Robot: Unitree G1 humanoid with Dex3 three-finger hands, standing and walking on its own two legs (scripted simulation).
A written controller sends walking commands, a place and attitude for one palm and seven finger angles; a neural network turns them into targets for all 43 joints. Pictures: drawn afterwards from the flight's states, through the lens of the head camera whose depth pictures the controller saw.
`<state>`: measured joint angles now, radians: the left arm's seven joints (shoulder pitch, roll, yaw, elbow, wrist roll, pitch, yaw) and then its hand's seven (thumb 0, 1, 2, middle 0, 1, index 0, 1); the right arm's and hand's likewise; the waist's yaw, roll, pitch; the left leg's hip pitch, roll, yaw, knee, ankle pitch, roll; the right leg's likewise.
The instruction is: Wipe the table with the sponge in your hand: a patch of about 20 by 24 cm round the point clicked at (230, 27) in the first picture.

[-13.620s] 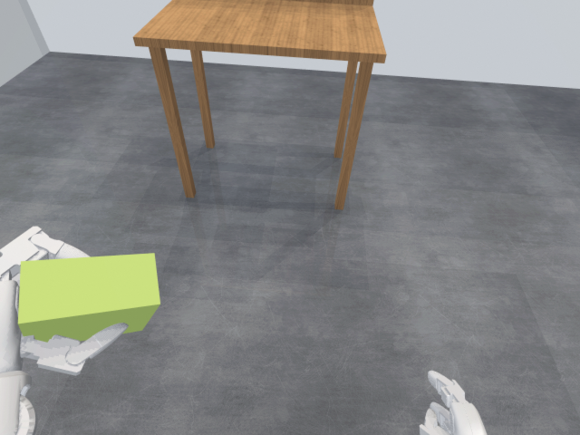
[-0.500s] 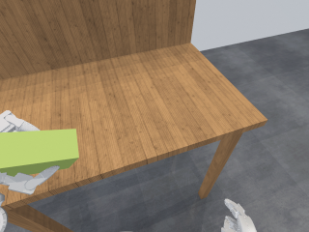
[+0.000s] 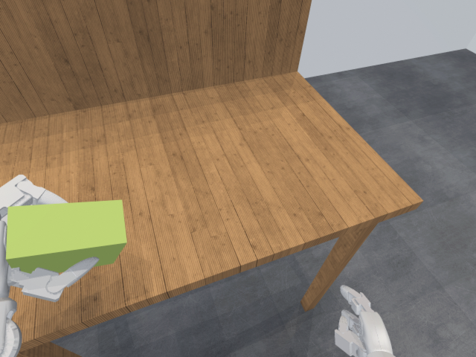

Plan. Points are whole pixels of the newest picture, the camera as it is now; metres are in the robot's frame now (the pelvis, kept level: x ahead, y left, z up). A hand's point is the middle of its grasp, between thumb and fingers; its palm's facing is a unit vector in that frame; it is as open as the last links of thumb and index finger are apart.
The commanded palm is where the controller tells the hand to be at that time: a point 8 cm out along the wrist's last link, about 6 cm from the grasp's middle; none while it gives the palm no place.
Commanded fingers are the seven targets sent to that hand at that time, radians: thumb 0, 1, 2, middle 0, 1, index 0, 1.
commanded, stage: come to a stop and stand still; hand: left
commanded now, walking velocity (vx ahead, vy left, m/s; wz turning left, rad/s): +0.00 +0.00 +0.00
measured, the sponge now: (85, 238) +0.23 +0.22 +0.14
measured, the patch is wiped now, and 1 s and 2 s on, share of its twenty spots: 0.00 0.00 0.00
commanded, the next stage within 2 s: look again from close up in 0.86 s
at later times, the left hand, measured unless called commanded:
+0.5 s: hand (18, 260) +0.19 +0.28 +0.15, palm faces +0.38 -0.84 -0.40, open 9.7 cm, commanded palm +0.13 +0.30 +0.18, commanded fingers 0.00 0.10 1.30 -1.20 -1.60 -1.20 -1.60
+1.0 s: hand (25, 239) +0.21 +0.28 +0.16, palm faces +0.37 -0.85 -0.38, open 9.7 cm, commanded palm +0.15 +0.31 +0.18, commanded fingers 0.00 0.10 1.30 -1.20 -1.60 -1.20 -1.60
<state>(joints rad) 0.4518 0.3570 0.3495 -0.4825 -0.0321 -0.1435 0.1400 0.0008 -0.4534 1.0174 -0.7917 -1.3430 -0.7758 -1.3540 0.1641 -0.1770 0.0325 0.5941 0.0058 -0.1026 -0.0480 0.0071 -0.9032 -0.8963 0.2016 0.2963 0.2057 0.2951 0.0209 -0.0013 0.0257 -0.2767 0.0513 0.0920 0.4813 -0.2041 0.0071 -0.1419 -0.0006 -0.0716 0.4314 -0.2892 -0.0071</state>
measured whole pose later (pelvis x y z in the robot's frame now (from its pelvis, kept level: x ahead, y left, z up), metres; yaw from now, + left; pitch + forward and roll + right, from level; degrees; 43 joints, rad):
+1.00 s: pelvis -0.01 +0.03 +0.00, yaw +0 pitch +0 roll -2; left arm 0.41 0.37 0.37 -0.49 -0.02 -0.19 0.10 0.00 -0.45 1.02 -0.79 -1.34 -0.77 -1.35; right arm 0.17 -0.18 0.03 0.58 0.01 -0.15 -0.03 0.01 -0.90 -0.90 0.20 0.30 0.21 0.30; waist 0.02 -0.03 0.07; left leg -0.28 0.01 0.09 0.46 -0.18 0.05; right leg -0.14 -0.03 -0.05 0.38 -0.24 0.04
